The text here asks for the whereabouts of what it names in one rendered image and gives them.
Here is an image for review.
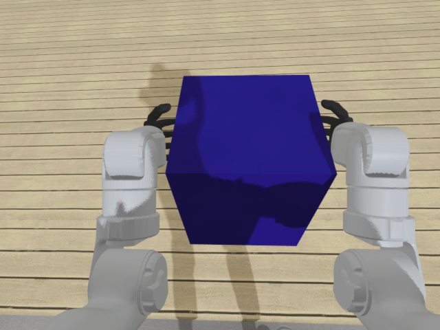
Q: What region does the left robot upper arm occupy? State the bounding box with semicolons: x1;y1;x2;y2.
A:
38;248;168;330

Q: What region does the robot left forearm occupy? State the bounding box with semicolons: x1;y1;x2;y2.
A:
87;126;166;300

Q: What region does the right robot upper arm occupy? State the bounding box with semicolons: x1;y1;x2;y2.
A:
333;249;440;330

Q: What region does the robot right hand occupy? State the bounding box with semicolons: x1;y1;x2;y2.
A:
321;100;353;150

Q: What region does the robot right forearm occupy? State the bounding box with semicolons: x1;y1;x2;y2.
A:
331;122;426;303

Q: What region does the robot left hand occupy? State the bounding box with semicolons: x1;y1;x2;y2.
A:
144;103;175;161

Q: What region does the carton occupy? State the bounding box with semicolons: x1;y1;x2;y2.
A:
165;75;337;246

